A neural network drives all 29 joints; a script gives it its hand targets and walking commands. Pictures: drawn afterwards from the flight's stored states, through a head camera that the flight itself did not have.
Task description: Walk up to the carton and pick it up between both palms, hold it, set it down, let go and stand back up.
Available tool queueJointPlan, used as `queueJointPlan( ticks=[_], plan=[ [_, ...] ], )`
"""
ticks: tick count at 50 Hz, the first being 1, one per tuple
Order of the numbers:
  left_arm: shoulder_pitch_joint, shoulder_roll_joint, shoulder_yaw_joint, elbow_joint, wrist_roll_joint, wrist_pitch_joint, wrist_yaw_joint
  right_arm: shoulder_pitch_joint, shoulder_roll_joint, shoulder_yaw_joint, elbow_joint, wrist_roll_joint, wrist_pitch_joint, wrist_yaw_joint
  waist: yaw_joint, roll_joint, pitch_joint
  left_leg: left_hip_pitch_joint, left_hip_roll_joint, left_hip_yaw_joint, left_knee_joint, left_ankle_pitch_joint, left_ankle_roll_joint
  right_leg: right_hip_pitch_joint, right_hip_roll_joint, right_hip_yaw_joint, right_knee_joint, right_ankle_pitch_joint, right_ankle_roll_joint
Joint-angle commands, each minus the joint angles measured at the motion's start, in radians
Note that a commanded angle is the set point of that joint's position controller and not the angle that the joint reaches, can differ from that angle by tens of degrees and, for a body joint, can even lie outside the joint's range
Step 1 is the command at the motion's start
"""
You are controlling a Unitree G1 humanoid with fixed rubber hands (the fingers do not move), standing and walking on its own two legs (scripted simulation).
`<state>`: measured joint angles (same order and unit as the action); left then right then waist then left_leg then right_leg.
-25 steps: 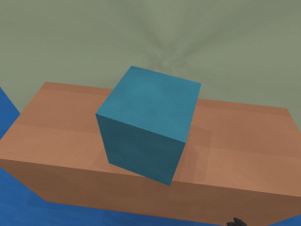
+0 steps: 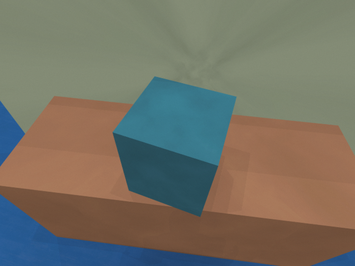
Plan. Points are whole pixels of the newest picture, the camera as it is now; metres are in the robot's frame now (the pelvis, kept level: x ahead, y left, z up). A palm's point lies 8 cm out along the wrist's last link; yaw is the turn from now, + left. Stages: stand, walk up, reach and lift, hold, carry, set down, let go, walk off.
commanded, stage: walk up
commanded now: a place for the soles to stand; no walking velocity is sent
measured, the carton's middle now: (177, 147) +0.44 +0.00 -0.03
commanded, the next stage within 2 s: none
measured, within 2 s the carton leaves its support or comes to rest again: neither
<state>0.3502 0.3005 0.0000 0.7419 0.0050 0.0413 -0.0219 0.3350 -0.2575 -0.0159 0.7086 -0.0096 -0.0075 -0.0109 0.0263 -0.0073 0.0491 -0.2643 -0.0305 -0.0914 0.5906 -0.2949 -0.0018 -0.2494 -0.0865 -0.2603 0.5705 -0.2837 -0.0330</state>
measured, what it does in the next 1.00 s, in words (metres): stands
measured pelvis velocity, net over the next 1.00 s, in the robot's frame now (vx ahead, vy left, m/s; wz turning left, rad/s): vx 0.01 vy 0.00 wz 0.00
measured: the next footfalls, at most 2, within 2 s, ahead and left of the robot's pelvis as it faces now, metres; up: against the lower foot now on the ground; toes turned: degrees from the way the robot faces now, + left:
none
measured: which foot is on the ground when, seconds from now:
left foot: down 0.00-1.00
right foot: down 0.00-1.00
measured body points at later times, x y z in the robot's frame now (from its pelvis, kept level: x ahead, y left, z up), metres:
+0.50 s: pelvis +0.00 +0.00 +0.00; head +0.01 +0.01 +0.45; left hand +0.06 +0.27 -0.13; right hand +0.10 -0.26 -0.11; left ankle +0.02 +0.12 -0.73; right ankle +0.02 -0.10 -0.73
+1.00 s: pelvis +0.01 +0.00 +0.00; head +0.03 +0.00 +0.45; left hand +0.06 +0.27 -0.13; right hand +0.10 -0.26 -0.11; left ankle +0.02 +0.12 -0.73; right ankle +0.02 -0.10 -0.73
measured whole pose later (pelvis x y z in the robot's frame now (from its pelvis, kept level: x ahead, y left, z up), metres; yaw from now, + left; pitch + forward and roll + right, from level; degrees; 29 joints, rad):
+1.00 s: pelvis +0.01 +0.00 +0.00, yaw +0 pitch -1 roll +0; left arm 0.35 0.30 0.00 0.75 0.01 0.04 -0.02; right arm 0.31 -0.26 -0.02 0.71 -0.01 0.00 -0.02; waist 0.03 0.00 0.06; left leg -0.26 -0.03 -0.09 0.58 -0.30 0.00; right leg -0.25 -0.08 -0.26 0.56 -0.29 -0.03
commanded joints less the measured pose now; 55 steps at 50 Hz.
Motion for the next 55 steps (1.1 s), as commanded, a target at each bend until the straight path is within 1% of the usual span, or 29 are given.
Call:
queueJointPlan(
  ticks=[1, 2, 4, 5, 6, 9, 10, 11, 12, 14, 16, 19, 20, 21, 23, 26, 27, 28, 30, 33, 34, 38, 42, 44, 45, 47, 49, 52, 55],
  plan=[
    [0.056, 0.144, 0.047, -0.057, 0.003, -0.024, 0.007, -0.017, -0.144, -0.044, -0.087, 0.002, -0.023, -0.008, 0.013, 0.052, 0.012, -0.15, 0.081, -0.132, -0.149, 0.099, 0.066, 0.114, -0.091, 0.21, -0.148, 0.009, -0.029],
    [0.054, 0.156, 0.048, -0.056, 0.005, -0.025, 0.008, 0.014, -0.131, -0.041, -0.079, 0.001, -0.025, -0.008, 0.003, 0.01, -0.021, -0.133, 0.083, -0.121, -0.137, 0.128, 0.065, 0.125, -0.096, 0.203, -0.147, 0.027, -0.035],
    [0.043, 0.152, 0.047, -0.064, 0.004, -0.026, 0.011, 0.014, -0.144, -0.042, -0.077, 0.001, -0.027, -0.009, -0.004, -0.006, -0.031, -0.112, 0.081, -0.106, -0.117, 0.199, 0.057, 0.14, -0.097, 0.194, -0.137, 0.095, -0.042],
    [0.047, 0.146, 0.043, -0.06, 0.004, -0.028, 0.01, 0.012, -0.154, -0.046, -0.081, 0.003, -0.029, -0.01, -0.002, 0.033, -0.051, -0.095, 0.086, -0.113, -0.111, 0.219, 0.061, 0.138, -0.097, 0.195, -0.128, 0.12, -0.041],
    [0.046, 0.148, 0.042, -0.065, 0.005, -0.027, 0.009, 0.016, -0.148, -0.046, -0.079, 0.001, -0.027, -0.012, -0.003, 0.035, -0.061, -0.077, 0.086, -0.099, -0.107, 0.225, 0.061, 0.137, -0.103, 0.19, -0.122, 0.133, -0.046],
    [0.043, 0.154, 0.046, -0.064, 0.001, -0.021, 0.008, -0.005, -0.142, -0.044, -0.078, 0.006, -0.019, -0.013, 0.01, 0.021, -0.027, -0.107, 0.08, -0.105, -0.107, 0.158, 0.065, 0.116, -0.104, 0.198, -0.139, 0.062, -0.045],
    [0.038, 0.155, 0.045, -0.067, -0.002, -0.019, 0.008, -0.006, -0.149, -0.044, -0.084, 0.007, -0.016, -0.014, -0.001, 0.025, 0.009, -0.115, 0.078, -0.1, -0.101, 0.142, 0.059, 0.088, -0.111, 0.199, -0.154, 0.039, -0.047],
    [0.027, 0.161, 0.047, -0.066, 0.001, -0.02, 0.008, 0.015, -0.147, -0.042, -0.08, 0.006, -0.017, -0.012, -0.011, 0.001, -0.019, -0.115, 0.079, -0.104, -0.109, 0.122, 0.058, 0.107, -0.104, 0.198, -0.155, 0.007, -0.047],
    [0.034, 0.155, 0.044, -0.068, -0.003, -0.02, 0.009, 0.004, -0.156, -0.043, -0.08, 0.002, -0.019, -0.012, 0.001, 0.017, -0.022, -0.11, 0.075, -0.107, -0.107, 0.113, 0.058, 0.103, -0.102, 0.201, -0.162, -0.005, -0.047],
    [0.029, 0.148, 0.044, -0.065, -0.005, -0.019, 0.007, 0.0, -0.149, -0.043, -0.077, 0.002, -0.019, -0.012, -0.004, 0.022, 0.014, -0.118, 0.083, -0.106, -0.123, 0.135, 0.054, 0.085, -0.1, 0.19, -0.154, 0.001, -0.047],
    [0.037, 0.146, 0.046, -0.064, 0.002, -0.02, 0.008, -0.005, -0.155, -0.046, -0.074, 0.003, -0.019, -0.011, 0.002, -0.007, 0.006, -0.136, 0.08, -0.109, -0.118, 0.125, 0.059, 0.113, -0.093, 0.201, -0.162, -0.002, -0.04],
    [0.039, 0.15, 0.045, -0.058, -0.002, -0.022, 0.006, -0.015, -0.148, -0.046, -0.082, 0.002, -0.021, -0.011, 0.005, 0.038, -0.003, -0.114, 0.071, -0.091, -0.103, 0.129, 0.049, 0.09, -0.113, 0.2, -0.17, -0.023, -0.049],
    [0.03, 0.155, 0.047, -0.057, -0.003, -0.021, 0.006, -0.007, -0.136, -0.044, -0.077, 0.004, -0.019, -0.012, -0.005, 0.006, 0.013, -0.113, 0.072, -0.086, -0.104, 0.133, 0.053, 0.075, -0.117, 0.195, -0.173, -0.03, -0.051],
    [0.028, 0.16, 0.048, -0.062, -0.004, -0.019, 0.006, 0.009, -0.141, -0.042, -0.079, 0.001, -0.019, -0.013, -0.005, 0.026, -0.006, -0.107, 0.071, -0.094, -0.102, 0.108, 0.053, 0.08, -0.119, 0.201, -0.177, -0.06, -0.056],
    [0.028, 0.156, 0.047, -0.068, -0.005, -0.021, 0.006, -0.002, -0.155, -0.046, -0.079, 0.002, -0.019, -0.012, -0.002, 0.008, 0.001, -0.114, 0.064, -0.088, -0.102, 0.106, 0.053, 0.087, -0.115, 0.198, -0.178, -0.054, -0.053],
    [0.032, 0.155, 0.046, -0.064, 0.003, -0.02, 0.005, -0.007, -0.159, -0.05, -0.089, 0.006, -0.022, -0.011, 0.003, 0.05, 0.006, -0.129, 0.084, -0.122, -0.128, 0.11, 0.064, 0.095, -0.098, 0.191, -0.144, -0.019, -0.041],
    [0.041, 0.16, 0.051, -0.066, 0.003, -0.02, 0.007, -0.004, -0.155, -0.048, -0.083, 0.007, -0.021, -0.009, 0.004, 0.025, -0.025, -0.137, 0.084, -0.128, -0.134, 0.088, 0.068, 0.121, -0.087, 0.191, -0.143, -0.043, -0.036],
    [0.039, 0.154, 0.05, -0.066, 0.003, -0.019, 0.006, -0.006, -0.156, -0.05, -0.085, 0.006, -0.022, -0.009, 0.006, 0.04, -0.018, -0.149, 0.081, -0.122, -0.136, 0.083, 0.064, 0.134, -0.091, 0.195, -0.142, -0.03, -0.036],
    [0.034, 0.151, 0.048, -0.064, -0.003, -0.019, 0.006, -0.008, -0.151, -0.049, -0.088, -0.001, -0.02, -0.009, 0.008, -0.003, -0.018, -0.129, 0.072, -0.114, -0.123, 0.064, 0.059, 0.108, -0.098, 0.207, -0.16, -0.06, -0.04],
    [0.016, 0.154, 0.051, -0.066, 0.002, -0.017, 0.007, 0.013, -0.152, -0.051, -0.085, 0.002, -0.021, -0.01, -0.011, 0.037, 0.002, -0.126, 0.075, -0.115, -0.134, 0.022, 0.063, 0.076, -0.11, 0.209, -0.162, -0.117, -0.052],
    [0.033, 0.153, 0.051, -0.062, 0.0, -0.017, 0.007, 0.001, -0.151, -0.049, -0.08, 0.003, -0.021, -0.009, -0.002, 0.044, 0.01, -0.145, 0.078, -0.122, -0.147, 0.011, 0.067, 0.089, -0.1, 0.211, -0.166, -0.116, -0.046],
    [0.036, 0.148, 0.049, -0.06, -0.001, -0.022, 0.009, 0.01, -0.14, -0.046, -0.077, 0.003, -0.022, -0.011, 0.0, 0.018, -0.02, -0.133, 0.071, -0.097, -0.127, 0.099, 0.055, 0.111, -0.101, 0.2, -0.154, -0.036, -0.047],
    [0.044, 0.148, 0.047, -0.059, 0.003, -0.02, 0.007, 0.006, -0.152, -0.045, -0.072, 0.005, -0.024, -0.011, -0.002, 0.031, -0.008, -0.141, 0.097, -0.138, -0.148, 0.138, 0.071, 0.126, -0.081, 0.202, -0.126, 0.032, -0.034],
    [0.062, 0.144, 0.047, -0.055, 0.002, -0.021, 0.007, -0.004, -0.156, -0.049, -0.081, 0.001, -0.022, -0.012, 0.01, 0.039, -0.025, -0.132, 0.095, -0.148, -0.145, 0.132, 0.072, 0.135, -0.077, 0.211, -0.129, 0.045, -0.031],
    [0.051, 0.149, 0.05, -0.06, 0.006, -0.023, 0.006, 0.002, -0.151, -0.044, -0.082, 0.003, -0.02, -0.013, 0.001, 0.046, -0.029, -0.134, 0.086, -0.124, -0.129, 0.139, 0.065, 0.142, -0.091, 0.214, -0.135, 0.037, -0.037],
    [0.048, 0.157, 0.049, -0.053, -0.001, -0.026, 0.007, 0.009, -0.136, -0.045, -0.076, 0.005, -0.021, -0.013, -0.001, 0.012, -0.059, -0.085, 0.074, -0.097, -0.105, 0.157, 0.06, 0.129, -0.111, 0.206, -0.144, 0.06, -0.047],
    [0.041, 0.154, 0.043, -0.055, 0.0, -0.027, 0.008, 0.011, -0.148, -0.046, -0.075, 0.005, -0.023, -0.016, -0.005, 0.039, -0.066, -0.062, 0.082, -0.094, -0.106, 0.212, 0.057, 0.129, -0.103, 0.188, -0.129, 0.107, -0.044],
    [0.046, 0.138, 0.041, -0.063, -0.002, -0.022, 0.006, 0.001, -0.146, -0.042, -0.068, 0.007, -0.02, -0.017, 0.004, 0.038, -0.05, -0.088, 0.093, -0.114, -0.121, 0.199, 0.066, 0.136, -0.091, 0.198, -0.119, 0.118, -0.041],
    [0.033, 0.148, 0.047, -0.065, 0.006, -0.018, 0.01, 0.003, -0.144, -0.044, -0.077, 0.007, -0.019, -0.014, -0.003, 0.011, -0.035, -0.13, 0.094, -0.121, -0.122, 0.181, 0.065, 0.155, -0.09, 0.201, -0.126, 0.098, -0.039]
  ],
)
